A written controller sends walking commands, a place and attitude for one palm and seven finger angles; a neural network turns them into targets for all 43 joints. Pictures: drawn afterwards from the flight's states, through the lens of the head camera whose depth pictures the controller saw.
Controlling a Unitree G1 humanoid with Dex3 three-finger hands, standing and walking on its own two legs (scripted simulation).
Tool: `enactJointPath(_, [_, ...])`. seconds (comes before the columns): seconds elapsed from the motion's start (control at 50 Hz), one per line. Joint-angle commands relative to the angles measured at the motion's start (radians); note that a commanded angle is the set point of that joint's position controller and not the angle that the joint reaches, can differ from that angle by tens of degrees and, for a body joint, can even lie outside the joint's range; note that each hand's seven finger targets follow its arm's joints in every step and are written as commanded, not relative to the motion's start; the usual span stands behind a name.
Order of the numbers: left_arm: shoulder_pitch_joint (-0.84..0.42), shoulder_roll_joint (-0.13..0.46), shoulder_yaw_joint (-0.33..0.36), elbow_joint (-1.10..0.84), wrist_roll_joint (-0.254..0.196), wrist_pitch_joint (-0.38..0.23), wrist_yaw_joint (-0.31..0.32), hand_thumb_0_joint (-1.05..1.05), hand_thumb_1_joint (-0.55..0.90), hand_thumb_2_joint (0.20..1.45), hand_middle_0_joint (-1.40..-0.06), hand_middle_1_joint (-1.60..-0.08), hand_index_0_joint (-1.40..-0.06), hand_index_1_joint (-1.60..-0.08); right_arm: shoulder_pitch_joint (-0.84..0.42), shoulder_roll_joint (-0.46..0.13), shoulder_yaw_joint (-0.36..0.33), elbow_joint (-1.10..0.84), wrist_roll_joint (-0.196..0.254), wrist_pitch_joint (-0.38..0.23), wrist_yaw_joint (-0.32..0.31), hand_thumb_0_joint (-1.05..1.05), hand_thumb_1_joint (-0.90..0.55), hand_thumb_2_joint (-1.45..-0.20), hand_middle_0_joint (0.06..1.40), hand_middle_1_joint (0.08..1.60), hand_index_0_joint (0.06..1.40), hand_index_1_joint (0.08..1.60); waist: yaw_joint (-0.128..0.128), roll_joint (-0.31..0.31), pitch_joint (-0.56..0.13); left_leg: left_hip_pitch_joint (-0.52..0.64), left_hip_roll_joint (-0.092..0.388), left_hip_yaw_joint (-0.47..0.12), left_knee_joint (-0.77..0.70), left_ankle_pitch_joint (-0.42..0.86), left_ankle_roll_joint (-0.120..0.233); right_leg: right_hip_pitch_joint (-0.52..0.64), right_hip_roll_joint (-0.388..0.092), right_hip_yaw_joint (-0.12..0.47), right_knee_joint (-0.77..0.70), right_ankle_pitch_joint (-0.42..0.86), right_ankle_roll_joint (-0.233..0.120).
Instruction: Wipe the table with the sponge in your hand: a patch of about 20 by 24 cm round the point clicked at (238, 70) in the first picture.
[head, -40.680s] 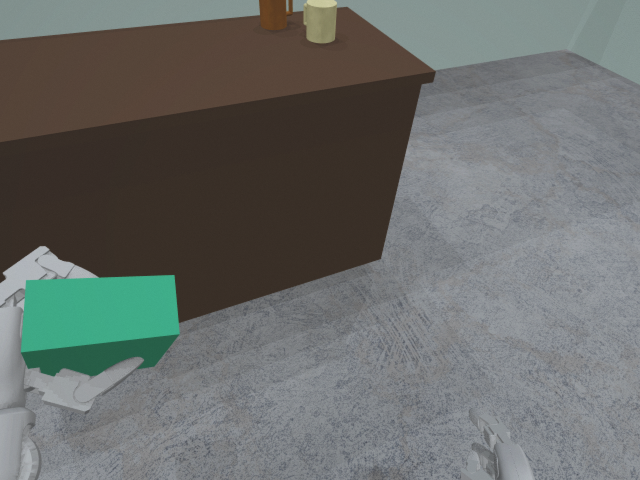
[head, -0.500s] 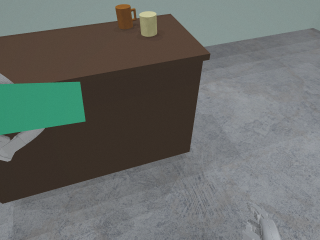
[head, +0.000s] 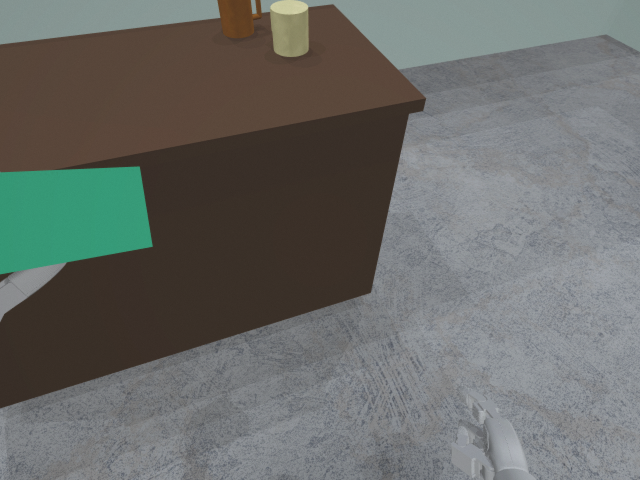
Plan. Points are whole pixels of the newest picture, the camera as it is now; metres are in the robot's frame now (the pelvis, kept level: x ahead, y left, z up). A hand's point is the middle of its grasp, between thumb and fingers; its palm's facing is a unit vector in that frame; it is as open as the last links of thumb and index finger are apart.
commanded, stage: stop stepping back and stand still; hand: left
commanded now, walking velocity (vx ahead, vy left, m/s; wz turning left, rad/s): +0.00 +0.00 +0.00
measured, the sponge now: (62, 214) +0.26 +0.21 +0.26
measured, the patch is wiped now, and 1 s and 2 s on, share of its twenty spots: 0.90 0.90 0.90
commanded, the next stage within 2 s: stand and wait in 0.66 s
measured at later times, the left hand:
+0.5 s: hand out of the picture +0.19 +0.25 +0.28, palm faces +0.55 -0.78 -0.31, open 9.8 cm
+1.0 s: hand out of the picture +0.19 +0.24 +0.27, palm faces +0.51 -0.78 -0.36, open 9.8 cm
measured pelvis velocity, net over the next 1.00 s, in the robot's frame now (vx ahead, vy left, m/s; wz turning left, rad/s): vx -0.04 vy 0.00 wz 0.00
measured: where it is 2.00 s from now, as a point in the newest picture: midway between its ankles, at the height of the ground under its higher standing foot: outside the picture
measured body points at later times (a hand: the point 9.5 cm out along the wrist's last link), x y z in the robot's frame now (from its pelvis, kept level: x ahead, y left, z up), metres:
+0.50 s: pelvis -0.04 +0.00 +0.00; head -0.04 +0.00 +0.45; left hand +0.15 +0.29 +0.30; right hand +0.14 -0.23 -0.08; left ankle -0.03 +0.12 -0.74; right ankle -0.02 -0.11 -0.74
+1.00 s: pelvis -0.04 +0.00 +0.00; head -0.03 -0.01 +0.45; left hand +0.16 +0.28 +0.29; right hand +0.14 -0.23 -0.08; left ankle -0.03 +0.12 -0.74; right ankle -0.02 -0.11 -0.74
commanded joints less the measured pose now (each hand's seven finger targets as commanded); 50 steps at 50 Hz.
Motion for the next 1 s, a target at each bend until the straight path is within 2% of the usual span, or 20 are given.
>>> enactJointPath(0.0, [-0.061, 0.114, 0.038, -0.1, -0.004, -0.007, 0.001, 0.0, 0.1, 1.3, -1.2, -1.6, -1.2, -1.6, -0.073, -0.149, -0.063, -0.166, 0.0, -0.041, -0.01, 0.0, -0.9, -0.9, 0.2, 0.3, 0.2, 0.3, -0.013, 0.011, -0.202, 0.056, 0.077, -0.07, -0.057, 0.466, 0.024, 0.101, -0.099, 0.086, -0.042, 0.506, 0.003])
enactJointPath(0.06, [-0.036, 0.105, 0.01, -0.197, -0.003, -0.01, -0.001, 0.0, 0.1, 1.3, -1.2, -1.6, -1.2, -1.6, -0.085, -0.142, -0.057, -0.18, -0.006, -0.044, -0.012, 0.0, -0.9, -0.9, 0.2, 0.3, 0.2, 0.3, -0.005, 0.02, -0.209, 0.044, 0.076, -0.071, -0.086, 0.414, 0.029, 0.096, -0.095, 0.085, -0.051, 0.443, 0.007])
enactJointPath(0.08, [-0.029, 0.117, 0.02, -0.227, -0.002, -0.013, 0.002, 0.0, 0.1, 1.3, -1.2, -1.6, -1.2, -1.6, -0.09, -0.139, -0.055, -0.182, -0.01, -0.047, -0.014, 0.0, -0.9, -0.9, 0.2, 0.3, 0.2, 0.3, -0.002, 0.018, -0.205, 0.037, 0.076, -0.076, -0.098, 0.396, 0.033, 0.089, -0.092, 0.084, -0.054, 0.418, 0.008])
enactJointPath(0.1, [-0.045, 0.144, 0.04, -0.286, 0.0, -0.021, 0.005, 0.0, 0.1, 1.3, -1.2, -1.6, -1.2, -1.6, -0.101, -0.141, -0.054, -0.189, -0.014, -0.052, -0.016, 0.0, -0.9, -0.9, 0.2, 0.3, 0.2, 0.3, 0.002, 0.047, -0.213, 0.041, 0.073, -0.08, -0.106, 0.406, 0.033, 0.086, -0.091, 0.081, -0.046, 0.41, 0.005])
enactJointPath(0.18, [-0.032, 0.156, 0.06, -0.347, -0.003, -0.039, 0.024, 0.0, 0.1, 1.3, -1.2, -1.6, -1.2, -1.6, -0.096, -0.129, -0.047, -0.173, -0.023, -0.067, -0.022, 0.0, -0.9, -0.9, 0.2, 0.3, 0.2, 0.3, 0.011, 0.132, -0.21, 0.039, 0.084, -0.089, -0.149, 0.368, 0.033, 0.066, -0.066, 0.057, -0.032, 0.302, 0.01])
enactJointPath(0.2, [-0.048, 0.178, 0.082, -0.353, 0.0, -0.044, 0.028, 0.0, 0.1, 1.3, -1.2, -1.6, -1.2, -1.6, -0.096, -0.134, -0.05, -0.174, -0.026, -0.071, -0.026, 0.0, -0.9, -0.9, 0.2, 0.3, 0.2, 0.3, 0.013, 0.155, -0.208, 0.032, 0.086, -0.094, -0.158, 0.346, 0.032, 0.06, -0.067, 0.059, -0.031, 0.276, 0.007])
enactJointPath(0.28, [-0.09, 0.133, 0.062, -0.192, -0.004, -0.041, 0.034, 0.0, 0.1, 1.3, -1.2, -1.6, -1.2, -1.6, -0.075, -0.136, -0.058, -0.144, -0.019, -0.073, -0.033, 0.0, -0.9, -0.9, 0.2, 0.3, 0.2, 0.3, 0.0, 0.121, -0.181, 0.01, 0.073, -0.08, -0.156, 0.192, 0.024, 0.061, -0.075, 0.096, -0.086, 0.234, 0.003])
enactJointPath(0.36, [-0.123, 0.095, 0.019, -0.057, -0.002, -0.025, 0.021, 0.0, 0.1, 1.3, -1.2, -1.6, -1.2, -1.6, -0.069, -0.145, -0.062, -0.14, -0.011, -0.068, -0.034, 0.0, -0.9, -0.9, 0.2, 0.3, 0.2, 0.3, -0.008, 0.033, -0.135, -0.003, 0.062, -0.083, -0.151, 0.096, 0.022, 0.025, -0.085, 0.119, -0.14, 0.185, 0.004])
enactJointPath(0.4, [-0.142, 0.072, -0.015, -0.055, 0.002, -0.02, 0.013, 0.0, 0.1, 1.3, -1.2, -1.6, -1.2, -1.6, -0.079, -0.15, -0.065, -0.149, -0.009, -0.07, -0.031, 0.0, -0.9, -0.9, 0.2, 0.3, 0.2, 0.3, -0.008, 0.028, -0.124, -0.002, 0.055, -0.085, -0.153, 0.061, 0.023, 0.0, -0.09, 0.12, -0.156, 0.138, 0.002])
enactJointPath(0.46, [-0.127, 0.074, -0.031, -0.072, 0.005, -0.016, 0.008, 0.0, 0.1, 1.3, -1.2, -1.6, -1.2, -1.6, -0.09, -0.147, -0.061, -0.159, -0.01, -0.068, -0.03, 0.0, -0.9, -0.9, 0.2, 0.3, 0.2, 0.3, -0.003, -0.011, -0.103, -0.024, 0.053, -0.084, -0.158, 0.024, 0.029, -0.023, -0.093, 0.124, -0.178, 0.087, 0.006])
enactJointPath(0.48, [-0.123, 0.073, -0.032, -0.097, 0.005, -0.019, 0.007, 0.0, 0.1, 1.3, -1.2, -1.6, -1.2, -1.6, -0.092, -0.147, -0.062, -0.161, -0.011, -0.068, -0.03, 0.0, -0.9, -0.9, 0.2, 0.3, 0.2, 0.3, -0.002, -0.022, -0.108, -0.021, 0.051, -0.083, -0.158, 0.02, 0.031, -0.027, -0.095, 0.127, -0.182, 0.073, 0.005])
enactJointPath(0.5, [-0.132, 0.094, -0.018, -0.144, 0.009, -0.024, 0.008, 0.0, 0.1, 1.3, -1.2, -1.6, -1.2, -1.6, -0.097, -0.152, -0.063, -0.168, -0.015, -0.069, -0.03, 0.0, -0.9, -0.9, 0.2, 0.3, 0.2, 0.3, 0.001, 0.019, -0.119, -0.025, 0.051, -0.09, -0.169, 0.034, 0.031, -0.014, -0.096, 0.124, -0.17, 0.078, 0.001])
enactJointPath(0.58, [-0.079, 0.117, 0.016, -0.247, 0.008, -0.042, 0.019, 0.0, 0.1, 1.3, -1.2, -1.6, -1.2, -1.6, -0.093, -0.139, -0.057, -0.167, -0.024, -0.081, -0.03, 0.0, -0.9, -0.9, 0.2, 0.3, 0.2, 0.3, 0.007, 0.067, -0.155, -0.036, 0.063, -0.099, -0.198, 0.054, 0.035, 0.024, -0.079, 0.096, -0.115, 0.129, 0.005])
enactJointPath(0.6, [-0.079, 0.149, 0.048, -0.28, 0.011, -0.048, 0.023, 0.0, 0.1, 1.3, -1.2, -1.6, -1.2, -1.6, -0.093, -0.142, -0.059, -0.169, -0.028, -0.085, -0.031, 0.0, -0.9, -0.9, 0.2, 0.3, 0.2, 0.3, 0.01, 0.104, -0.174, -0.034, 0.067, -0.108, -0.21, 0.068, 0.034, 0.036, -0.076, 0.085, -0.092, 0.136, 0.004])
enactJointPath(0.64, [-0.058, 0.139, 0.051, -0.263, 0.007, -0.054, 0.03, 0.0, 0.1, 1.3, -1.2, -1.6, -1.2, -1.6, -0.089, -0.131, -0.053, -0.157, -0.03, -0.089, -0.032, 0.0, -0.9, -0.9, 0.2, 0.3, 0.2, 0.3, 0.009, 0.089, -0.168, -0.044, 0.075, -0.11, -0.212, 0.071, 0.034, 0.042, -0.068, 0.077, -0.083, 0.142, 0.007])
enactJointPath(0.7, [-0.055, 0.132, 0.062, -0.228, 0.004, -0.057, 0.034, 0.0, 0.1, 1.3, -1.2, -1.6, -1.2, -1.6, -0.075, -0.138, -0.06, -0.149, -0.028, -0.095, -0.031, 0.0, -0.9, -0.9, 0.2, 0.3, 0.2, 0.3, 0.003, 0.101, -0.182, -0.03, 0.068, -0.099, -0.183, 0.108, 0.028, 0.048, -0.08, 0.093, -0.089, 0.172, 0.0])
enactJointPath(0.78, [-0.085, 0.103, 0.039, -0.12, 0.003, -0.045, 0.031, 0.0, 0.1, 1.3, -1.2, -1.6, -1.2, -1.6, -0.061, -0.141, -0.064, -0.134, -0.017, -0.093, -0.031, 0.0, -0.9, -0.9, 0.2, 0.3, 0.2, 0.3, -0.004, 0.046, -0.162, -0.018, 0.065, -0.091, -0.164, 0.103, 0.023, 0.034, -0.081, 0.102, -0.112, 0.177, 0.006])
enactJointPath(0.8, [-0.089, 0.093, 0.026, -0.111, 0.005, -0.041, 0.027, 0.0, 0.1, 1.3, -1.2, -1.6, -1.2, -1.6, -0.065, -0.146, -0.067, -0.138, -0.015, -0.093, -0.03, 0.0, -0.9, -0.9, 0.2, 0.3, 0.2, 0.3, -0.005, 0.053, -0.158, -0.012, 0.063, -0.087, -0.158, 0.106, 0.022, 0.027, -0.084, 0.104, -0.117, 0.175, 0.004])
enactJointPath(0.84, [-0.092, 0.087, 0.017, -0.082, 0.004, -0.034, 0.022, 0.0, 0.1, 1.3, -1.2, -1.6, -1.2, -1.6, -0.063, -0.145, -0.066, -0.135, -0.011, -0.09, -0.029, 0.0, -0.9, -0.9, 0.2, 0.3, 0.2, 0.3, -0.006, 0.016, -0.149, -0.007, 0.063, -0.085, -0.15, 0.118, 0.024, 0.022, -0.086, 0.107, -0.125, 0.19, 0.007])
enactJointPath(0.98, [-0.061, 0.105, 0.017, -0.202, 0.005, -0.036, 0.015, 0.0, 0.1, 1.3, -1.2, -1.6, -1.2, -1.6, -0.082, -0.141, -0.064, -0.157, -0.018, -0.089, -0.024, 0.0, -0.9, -0.9, 0.2, 0.3, 0.2, 0.3, 0.003, 0.022, -0.178, 0.003, 0.06, -0.083, -0.139, 0.193, 0.03, 0.045, -0.094, 0.103, -0.105, 0.248, 0.006])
